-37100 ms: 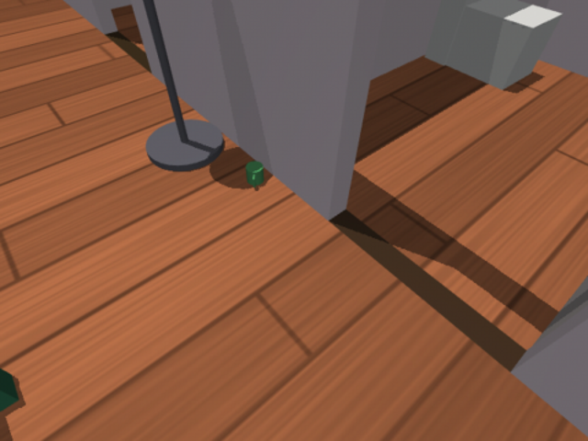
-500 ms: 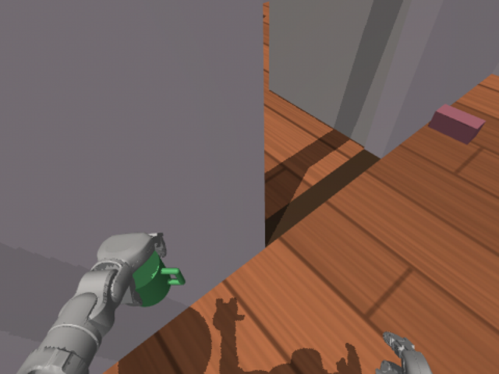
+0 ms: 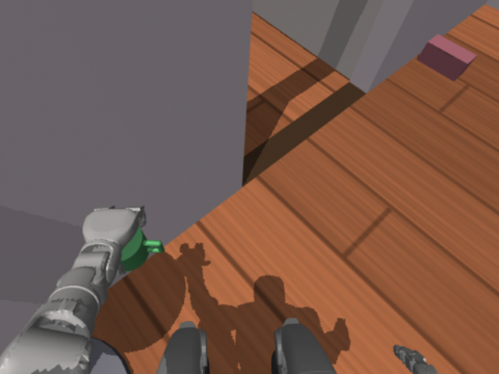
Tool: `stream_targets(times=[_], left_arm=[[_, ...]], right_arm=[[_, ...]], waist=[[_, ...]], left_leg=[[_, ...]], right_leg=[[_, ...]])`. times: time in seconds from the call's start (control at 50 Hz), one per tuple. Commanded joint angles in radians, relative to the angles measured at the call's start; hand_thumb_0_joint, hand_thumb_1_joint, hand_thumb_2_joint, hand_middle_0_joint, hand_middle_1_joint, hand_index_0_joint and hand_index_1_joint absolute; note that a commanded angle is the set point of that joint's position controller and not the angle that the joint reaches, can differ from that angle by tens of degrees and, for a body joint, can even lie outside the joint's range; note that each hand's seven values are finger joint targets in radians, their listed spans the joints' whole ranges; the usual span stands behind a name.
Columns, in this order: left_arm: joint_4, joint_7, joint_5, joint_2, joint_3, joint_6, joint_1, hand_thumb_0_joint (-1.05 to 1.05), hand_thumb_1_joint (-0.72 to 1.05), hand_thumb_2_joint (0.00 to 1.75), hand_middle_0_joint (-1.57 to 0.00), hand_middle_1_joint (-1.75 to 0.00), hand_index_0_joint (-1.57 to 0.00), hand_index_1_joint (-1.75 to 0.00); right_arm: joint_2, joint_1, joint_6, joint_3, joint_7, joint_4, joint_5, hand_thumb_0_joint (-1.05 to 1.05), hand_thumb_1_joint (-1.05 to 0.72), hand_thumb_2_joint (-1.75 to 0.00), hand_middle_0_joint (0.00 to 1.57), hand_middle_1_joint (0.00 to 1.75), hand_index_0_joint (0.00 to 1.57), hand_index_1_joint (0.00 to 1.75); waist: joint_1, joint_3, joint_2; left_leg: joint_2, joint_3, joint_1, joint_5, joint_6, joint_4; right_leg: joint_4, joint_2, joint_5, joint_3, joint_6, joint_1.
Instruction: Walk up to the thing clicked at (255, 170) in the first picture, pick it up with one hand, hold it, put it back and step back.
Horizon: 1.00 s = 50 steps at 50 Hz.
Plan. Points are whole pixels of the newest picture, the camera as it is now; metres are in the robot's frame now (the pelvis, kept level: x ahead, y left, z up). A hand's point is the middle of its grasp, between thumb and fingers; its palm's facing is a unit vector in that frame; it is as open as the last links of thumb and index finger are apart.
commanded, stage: crouch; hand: left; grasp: from above
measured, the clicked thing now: (132, 245) +0.37 +0.22 -0.14
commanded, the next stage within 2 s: lower in 1.40 s
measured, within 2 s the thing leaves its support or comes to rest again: neither
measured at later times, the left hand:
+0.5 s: hand (142, 264) +0.39 +0.25 -0.34, palm faces -0.45 +0.01 -0.89, open 11.0 cm
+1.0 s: hand (150, 266) +0.41 +0.25 -0.45, palm faces -0.45 -0.01 -0.89, open 11.0 cm
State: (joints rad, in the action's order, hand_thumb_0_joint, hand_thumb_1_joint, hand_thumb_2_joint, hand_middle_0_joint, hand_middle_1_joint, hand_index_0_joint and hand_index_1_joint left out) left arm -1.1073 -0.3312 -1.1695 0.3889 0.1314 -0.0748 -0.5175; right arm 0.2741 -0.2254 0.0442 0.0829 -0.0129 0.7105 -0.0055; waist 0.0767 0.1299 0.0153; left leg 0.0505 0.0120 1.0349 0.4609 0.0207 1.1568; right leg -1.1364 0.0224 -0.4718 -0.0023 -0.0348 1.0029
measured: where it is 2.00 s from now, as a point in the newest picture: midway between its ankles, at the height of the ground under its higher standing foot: outside the picture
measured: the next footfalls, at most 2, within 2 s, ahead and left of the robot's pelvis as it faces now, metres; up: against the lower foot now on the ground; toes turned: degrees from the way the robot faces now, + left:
none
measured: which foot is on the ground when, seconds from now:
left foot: down 0.00-1.00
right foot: down 0.00-1.00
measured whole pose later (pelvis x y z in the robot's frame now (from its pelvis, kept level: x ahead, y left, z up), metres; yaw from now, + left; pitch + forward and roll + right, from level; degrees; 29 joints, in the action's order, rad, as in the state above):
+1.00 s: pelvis -0.05 +0.00 -0.29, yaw -4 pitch +36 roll -6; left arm -1.33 -0.38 -1.24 0.63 -0.07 -0.16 -0.86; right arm 0.26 -0.14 -0.06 0.03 0.10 0.76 -0.12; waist 0.18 0.11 0.01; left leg 0.03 0.12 2.17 0.67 0.02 2.21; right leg -2.15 0.00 -0.69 0.02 -0.05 2.09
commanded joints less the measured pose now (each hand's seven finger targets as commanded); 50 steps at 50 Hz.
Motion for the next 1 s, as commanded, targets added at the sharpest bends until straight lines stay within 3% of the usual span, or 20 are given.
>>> stream_targets(times=[0.0,0.08,0.12,0.16,0.2,0.3,0.32,0.4,0.46,0.5,0.58,0.6,0.64,0.66,0.7,0.78,0.88,0.92,0.94,0.98], left_arm=[[0.111,-0.082,0.000,0.215,-0.083,0.019,-0.371,0.00,0.46,1.00,-0.82,-0.98,-0.84,-0.95],[0.097,-0.086,0.003,0.243,-0.109,0.027,-0.402,0.00,0.41,0.93,-0.77,-0.96,-0.81,-0.92],[0.089,-0.090,0.003,0.282,-0.141,0.035,-0.379,0.00,0.41,0.94,-0.78,-0.94,-0.81,-0.92],[0.071,-0.081,0.008,0.251,-0.124,0.037,-0.408,0.00,0.42,0.97,-0.78,-0.97,-0.81,-0.94],[0.060,-0.068,0.009,0.289,-0.149,0.029,-0.437,0.00,0.44,0.98,-0.79,-0.97,-0.82,-0.94],[0.037,-0.054,-0.002,0.293,-0.154,-0.015,-0.471,0.00,0.48,0.95,-0.80,-0.99,-0.84,-0.94],[0.058,-0.056,-0.010,0.311,-0.161,-0.027,-0.498,0.00,0.49,0.95,-0.81,-0.98,-0.86,-0.94],[0.077,-0.075,-0.033,0.372,-0.192,-0.056,-0.540,0.00,0.54,0.96,-0.86,-0.97,-0.90,-0.93],[0.047,-0.087,-0.041,0.355,-0.189,-0.065,-0.557,0.00,0.56,1.02,-0.87,-1.01,-0.91,-0.97],[0.052,-0.100,-0.051,0.403,-0.216,-0.065,-0.573,0.00,0.55,1.03,-0.87,-1.01,-0.90,-0.98],[0.022,-0.100,-0.055,0.384,-0.206,-0.063,-0.603,0.00,0.57,1.02,-0.88,-1.01,-0.92,-0.98],[0.042,-0.102,-0.057,0.425,-0.223,-0.066,-0.617,0.00,0.55,1.04,-0.88,-1.01,-0.91,-0.98],[-0.010,-0.098,-0.059,0.385,-0.205,-0.064,-0.602,0.00,0.57,1.06,-0.89,-1.03,-0.92,-1.00],[0.042,-0.101,-0.053,0.425,-0.221,-0.071,-0.660,0.00,0.56,1.05,-0.88,-1.03,-0.91,-1.00],[-0.055,-0.099,-0.048,0.412,-0.218,-0.062,-0.588,0.00,0.56,1.04,-0.88,-1.03,-0.92,-0.99],[-0.018,-0.095,-0.050,0.474,-0.246,-0.069,-0.622,0.00,0.53,1.00,-0.86,-1.00,-0.89,-0.97],[-0.071,-0.089,-0.048,0.460,-0.231,-0.082,-0.645,0.00,0.49,0.99,-0.83,-0.99,-0.87,-0.96],[-0.062,-0.092,-0.054,0.494,-0.247,-0.088,-0.656,0.00,0.47,0.96,-0.81,-0.98,-0.84,-0.94],[-0.097,-0.090,-0.058,0.489,-0.244,-0.086,-0.626,0.00,0.47,0.97,-0.81,-0.99,-0.84,-0.95],[-0.071,-0.090,-0.059,0.493,-0.241,-0.097,-0.683,0.00,0.45,0.97,-0.80,-0.99,-0.83,-0.95]], right_arm=[[0.142,-0.076,-0.044,0.056,-0.014,-0.062,-0.017,0.00,-0.90,-0.90,0.20,0.30,0.20,0.30],[0.158,-0.087,-0.061,0.064,-0.019,-0.046,-0.032,0.00,-0.90,-0.90,0.20,0.30,0.20,0.30],[0.152,-0.083,-0.064,0.062,-0.021,-0.044,-0.035,0.00,-0.90,-0.90,0.20,0.30,0.20,0.30],[0.148,-0.086,-0.071,0.058,-0.016,-0.034,-0.044,0.00,-0.90,-0.90,0.20,0.30,0.20,0.30],[0.159,-0.088,-0.080,0.059,-0.012,-0.025,-0.048,0.00,-0.89,-0.90,0.20,0.30,0.20,0.30],[0.164,-0.101,-0.099,0.053,0.007,-0.018,-0.056,0.00,-0.89,-0.90,0.20,0.30,0.20,0.30],[0.167,-0.103,-0.103,0.053,0.010,-0.016,-0.058,0.00,-0.89,-0.90,0.20,0.30,0.20,0.30],[0.166,-0.103,-0.118,0.040,0.029,-0.012,-0.068,0.00,-0.90,-0.90,0.20,0.30,0.20,0.30],[0.177,-0.116,-0.127,0.039,0.046,0.010,-0.083,0.00,-0.90,-0.90,0.20,0.30,0.20,0.30],[0.183,-0.125,-0.129,0.039,0.054,0.015,-0.087,0.00,-0.90,-0.90,0.20,0.30,0.20,0.30],[0.186,-0.128,-0.132,0.035,0.073,0.026,-0.101,0.00,-0.91,-0.90,0.20,0.30,0.20,0.30],[0.188,-0.126,-0.130,0.037,0.076,0.022,-0.099,0.00,-0.91,-0.90,0.20,0.30,0.20,0.30],[0.182,-0.129,-0.130,0.032,0.083,0.022,-0.105,0.00,-0.91,-0.90,0.20,0.30,0.20,0.30],[0.188,-0.127,-0.128,0.034,0.084,0.024,-0.105,0.00,-0.91,-0.90,0.20,0.30,0.20,0.30],[0.182,-0.118,-0.128,0.030,0.089,0.017,-0.106,0.00,-0.91,-0.90,0.20,0.30,0.20,0.30],[0.194,-0.111,-0.122,0.027,0.096,0.017,-0.107,0.00,-0.91,-0.90,0.20,0.30,0.20,0.30],[0.195,-0.104,-0.117,0.019,0.103,0.021,-0.112,0.00,-0.91,-0.90,0.20,0.30,0.20,0.30],[0.199,-0.108,-0.114,0.015,0.105,0.026,-0.113,0.00,-0.91,-0.90,0.20,0.30,0.20,0.30],[0.199,-0.106,-0.113,0.015,0.108,0.025,-0.114,0.00,-0.91,-0.90,0.20,0.30,0.20,0.30],[0.201,-0.109,-0.110,0.013,0.110,0.028,-0.116,0.00,-0.91,-0.90,0.20,0.30,0.20,0.30]], waist=[[0.017,0.479,0.052],[0.031,0.548,0.096],[0.014,0.579,0.096],[0.043,0.576,0.078],[0.042,0.586,0.094],[0.071,0.589,0.091],[0.064,0.607,0.120],[0.067,0.698,0.155],[0.088,0.705,0.184],[0.074,0.733,0.206],[0.090,0.734,0.235],[0.078,0.757,0.242],[0.099,0.706,0.226],[0.093,0.736,0.222],[0.094,0.679,0.191],[0.080,0.707,0.205],[0.108,0.659,0.181],[0.095,0.667,0.203],[0.094,0.662,0.194],[0.104,0.677,0.209]], left_leg=[[-0.052,-0.030,-0.070,-0.154,-0.033,0.059],[-0.036,0.009,-0.004,-0.091,-0.022,0.139],[-0.042,-0.001,0.072,-0.058,-0.026,0.182],[-0.040,0.005,0.137,-0.033,-0.030,0.231],[-0.036,0.027,0.169,-0.013,-0.028,0.273],[-0.042,0.053,0.287,0.068,-0.026,0.379],[-0.042,0.053,0.294,0.079,-0.025,0.392],[-0.046,0.048,0.318,0.055,-0.026,0.485],[-0.043,0.053,0.331,0.006,-0.025,0.544],[-0.041,0.052,0.327,-0.018,-0.023,0.573],[-0.038,0.045,0.351,-0.060,-0.023,0.642],[-0.039,0.034,0.359,-0.063,-0.026,0.658],[-0.040,0.033,0.412,-0.035,-0.025,0.676],[-0.040,0.025,0.429,-0.019,-0.030,0.693],[-0.040,0.016,0.488,0.011,-0.035,0.716],[-0.041,0.010,0.526,0.019,-0.037,0.750],[-0.040,0.010,0.597,0.033,-0.042,0.807],[-0.041,0.005,0.610,0.031,-0.041,0.822],[-0.039,0.010,0.607,0.034,-0.039,0.826],[-0.041,0.005,0.631,0.033,-0.041,0.848]], right_leg=[[-0.023,-0.045,0.169,0.025,0.060,0.019],[-0.147,-0.044,0.098,0.047,0.069,0.184],[-0.188,-0.043,0.074,0.046,0.069,0.200],[-0.233,-0.043,0.053,0.051,0.068,0.260],[-0.294,-0.044,0.026,0.059,0.072,0.347],[-0.403,-0.038,-0.044,0.075,0.073,0.501],[-0.423,-0.039,-0.055,0.076,0.076,0.526],[-0.497,-0.038,-0.036,0.081,0.074,0.583],[-0.557,-0.034,-0.002,0.092,0.073,0.647],[-0.589,-0.031,0.014,0.094,0.073,0.661],[-0.648,-0.033,0.048,0.102,0.071,0.707],[-0.653,-0.038,0.054,0.099,0.072,0.695],[-0.672,-0.036,0.041,0.104,0.070,0.711],[-0.673,-0.041,0.037,0.104,0.069,0.705],[-0.681,-0.042,0.020,0.103,0.066,0.707],[-0.718,-0.046,0.011,0.104,0.065,0.717],[-0.757,-0.055,0.008,0.107,0.064,0.764],[-0.774,-0.054,0.007,0.107,0.064,0.766],[-0.785,-0.056,-0.001,0.112,0.066,0.778],[-0.797,-0.059,0.006,0.110,0.065,0.778]])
